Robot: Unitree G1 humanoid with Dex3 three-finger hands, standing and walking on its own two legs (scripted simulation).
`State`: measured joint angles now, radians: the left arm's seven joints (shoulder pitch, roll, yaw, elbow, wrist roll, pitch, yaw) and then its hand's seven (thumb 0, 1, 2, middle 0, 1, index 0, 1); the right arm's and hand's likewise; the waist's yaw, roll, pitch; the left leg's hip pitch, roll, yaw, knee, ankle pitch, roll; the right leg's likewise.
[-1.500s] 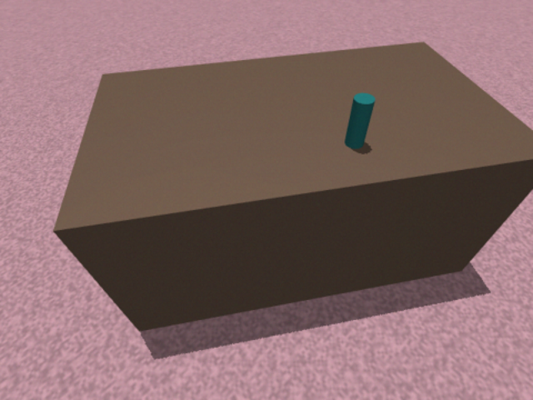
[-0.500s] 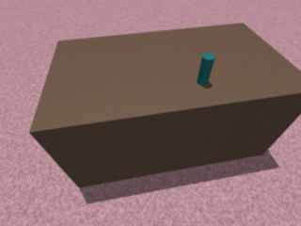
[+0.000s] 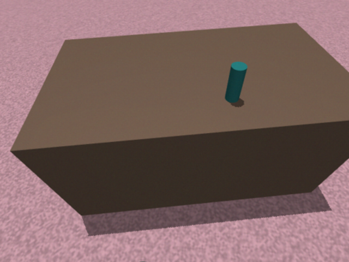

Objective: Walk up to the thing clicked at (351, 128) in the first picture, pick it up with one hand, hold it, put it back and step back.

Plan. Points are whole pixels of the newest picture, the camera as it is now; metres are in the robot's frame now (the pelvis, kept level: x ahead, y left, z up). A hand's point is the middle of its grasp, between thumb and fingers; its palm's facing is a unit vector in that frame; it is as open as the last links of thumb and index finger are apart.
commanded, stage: walk up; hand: right
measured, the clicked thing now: (235, 83) +0.72 -0.18 -0.03
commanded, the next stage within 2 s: none
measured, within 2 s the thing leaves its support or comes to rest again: neither
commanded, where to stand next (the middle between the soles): +0.22 -0.03 m, yaw +8 degrees
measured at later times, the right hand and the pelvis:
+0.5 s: hand (288, 201) +0.30 -0.28 -0.11, palm faces -0.13 +0.91 -0.40, open 7.4 cm; pelvis +0.16 -0.03 +0.01, yaw +6 degrees
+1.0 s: hand (295, 206) +0.31 -0.32 -0.17, palm faces -0.27 +0.90 -0.35, open 7.4 cm; pelvis +0.18 -0.07 +0.00, yaw +12 degrees
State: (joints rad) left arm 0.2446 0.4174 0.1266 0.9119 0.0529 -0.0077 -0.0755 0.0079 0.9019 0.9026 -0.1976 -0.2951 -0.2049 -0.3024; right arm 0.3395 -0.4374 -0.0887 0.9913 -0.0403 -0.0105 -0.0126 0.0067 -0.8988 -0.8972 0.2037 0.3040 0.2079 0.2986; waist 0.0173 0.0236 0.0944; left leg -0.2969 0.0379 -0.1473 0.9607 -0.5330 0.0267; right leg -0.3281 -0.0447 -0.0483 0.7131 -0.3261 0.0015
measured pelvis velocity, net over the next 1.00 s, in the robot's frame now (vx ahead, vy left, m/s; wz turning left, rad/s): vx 0.18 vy -0.07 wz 0.21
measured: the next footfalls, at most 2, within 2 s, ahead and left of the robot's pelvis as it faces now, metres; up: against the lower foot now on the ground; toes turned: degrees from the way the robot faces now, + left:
left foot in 0.34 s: +0.24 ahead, +0.09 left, +0.00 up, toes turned +8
right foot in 0.66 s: +0.31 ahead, -0.20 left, +0.00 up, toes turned +5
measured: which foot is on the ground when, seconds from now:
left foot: up 0.00-0.32, down 0.34-0.68, up 0.70-1.00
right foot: down 0.00-0.36, up 0.38-0.64, down 0.66-1.00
